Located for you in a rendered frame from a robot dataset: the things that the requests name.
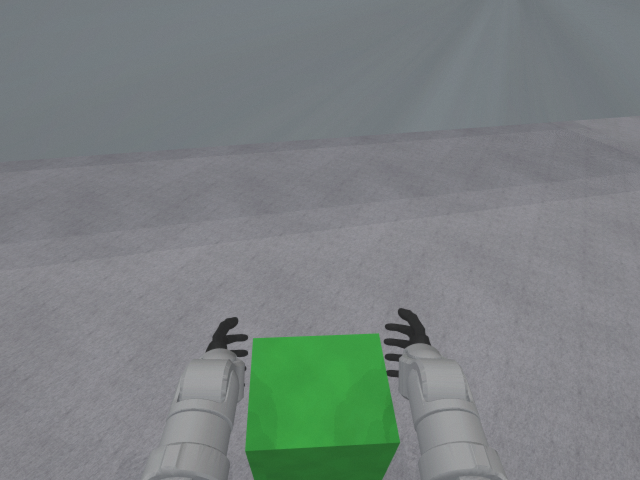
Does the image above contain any robot right forearm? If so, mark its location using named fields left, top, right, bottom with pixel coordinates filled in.
left=398, top=343, right=508, bottom=480

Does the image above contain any left robot hand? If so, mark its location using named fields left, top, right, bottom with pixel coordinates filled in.
left=205, top=317, right=248, bottom=387

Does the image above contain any robot left forearm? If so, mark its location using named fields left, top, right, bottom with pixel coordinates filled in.
left=141, top=348, right=245, bottom=480

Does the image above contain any carton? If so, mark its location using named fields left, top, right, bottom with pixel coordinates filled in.
left=245, top=333, right=400, bottom=480

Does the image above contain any right robot hand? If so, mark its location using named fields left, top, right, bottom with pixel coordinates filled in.
left=384, top=308, right=431, bottom=378

